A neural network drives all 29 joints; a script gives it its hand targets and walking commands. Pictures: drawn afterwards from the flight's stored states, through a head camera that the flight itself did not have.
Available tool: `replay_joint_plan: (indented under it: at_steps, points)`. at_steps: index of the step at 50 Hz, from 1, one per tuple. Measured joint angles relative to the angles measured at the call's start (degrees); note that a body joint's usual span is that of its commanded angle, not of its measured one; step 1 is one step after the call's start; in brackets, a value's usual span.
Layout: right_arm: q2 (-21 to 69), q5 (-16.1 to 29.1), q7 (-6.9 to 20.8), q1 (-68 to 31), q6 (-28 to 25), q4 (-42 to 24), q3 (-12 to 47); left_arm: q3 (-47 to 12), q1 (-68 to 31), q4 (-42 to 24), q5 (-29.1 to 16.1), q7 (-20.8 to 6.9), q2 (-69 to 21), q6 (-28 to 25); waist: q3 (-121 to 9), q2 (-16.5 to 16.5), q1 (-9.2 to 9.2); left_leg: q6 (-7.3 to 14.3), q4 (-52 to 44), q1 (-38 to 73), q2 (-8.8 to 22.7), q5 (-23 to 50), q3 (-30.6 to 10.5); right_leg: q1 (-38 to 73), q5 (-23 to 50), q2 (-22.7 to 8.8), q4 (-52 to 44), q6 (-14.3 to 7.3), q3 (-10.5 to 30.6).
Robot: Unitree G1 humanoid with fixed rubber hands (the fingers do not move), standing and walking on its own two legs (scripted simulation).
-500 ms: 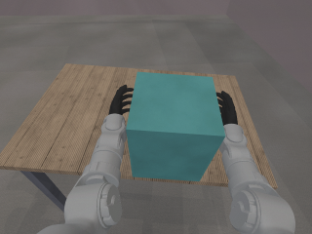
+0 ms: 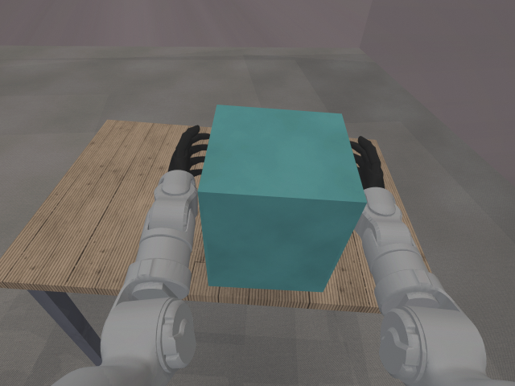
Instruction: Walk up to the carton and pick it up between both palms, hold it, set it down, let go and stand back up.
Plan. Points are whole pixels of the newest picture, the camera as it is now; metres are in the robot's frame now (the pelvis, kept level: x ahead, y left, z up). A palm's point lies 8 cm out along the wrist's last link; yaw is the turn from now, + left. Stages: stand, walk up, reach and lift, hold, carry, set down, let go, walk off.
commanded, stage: reach and lift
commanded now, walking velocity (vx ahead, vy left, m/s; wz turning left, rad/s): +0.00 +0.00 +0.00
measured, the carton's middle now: (272, 203) +0.41 +0.00 +0.09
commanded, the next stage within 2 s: hold in 1.78 s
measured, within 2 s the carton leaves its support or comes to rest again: neither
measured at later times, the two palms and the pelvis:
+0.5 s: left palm (174, 163) +0.39 +0.15 +0.19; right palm (376, 174) +0.38 -0.15 +0.19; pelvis +0.00 +0.00 +0.00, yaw +2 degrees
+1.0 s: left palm (157, 156) +0.37 +0.17 +0.22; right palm (374, 165) +0.37 -0.13 +0.21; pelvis -0.01 +0.00 +0.00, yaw +2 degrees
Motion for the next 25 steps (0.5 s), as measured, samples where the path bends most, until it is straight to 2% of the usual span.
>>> replay_joint_plan:
  at_steps: [8, 14, 19, 22, 25]
  points:
    - [-0.9, 4.2, -0.9, -0.7, 2.8, -1.2, 3.1, -1.3, 0.0, -3.7, -0.5, -0.1, 0.5, 4.5, 1.0, 0.0, -1.46, 0.2, 0.9, 1.3, -0.4, -0.5, -1.0, 2.2, -0.5, -0.4, 0.0, 0.2, -1.0]
    - [-2.0, 7.3, -1.5, -0.6, 5.0, -3.1, 6.2, -1.8, 0.7, -6.6, -0.4, 0.0, 0.3, 7.0, 1.2, 0.3, -1.84, 0.1, 1.4, 2.3, -0.3, -0.9, -1.2, 3.7, -0.5, -0.2, -0.3, 0.2, -1.2]
    - [-2.1, 8.4, -1.8, -1.4, 7.0, -3.4, 7.1, -0.3, 0.7, -8.6, 0.8, -1.0, -0.1, 9.5, 2.8, 0.0, -2.27, 0.2, 1.3, 4.1, -0.4, -0.9, -1.4, 5.4, -0.6, -0.3, -0.2, 0.2, -1.4]
    - [-2.5, 10.6, -2.3, -0.1, 7.3, -5.8, 9.4, -1.8, 2.6, -12.3, -0.2, -0.7, 0.0, 10.7, 1.6, 0.2, -2.22, 0.0, 1.5, 3.5, -0.2, -0.9, -1.3, 4.9, -0.5, 0.0, -0.3, 0.1, -1.3]
    - [-2.5, 10.6, -2.5, -0.7, 7.8, -6.0, 9.6, -1.6, 2.5, -13.1, 0.5, -1.1, 0.1, 11.3, 2.2, 0.3, -2.71, 0.0, 1.8, 4.2, -0.3, -1.2, -1.8, 6.0, -0.7, -0.1, -0.2, 0.1, -1.8]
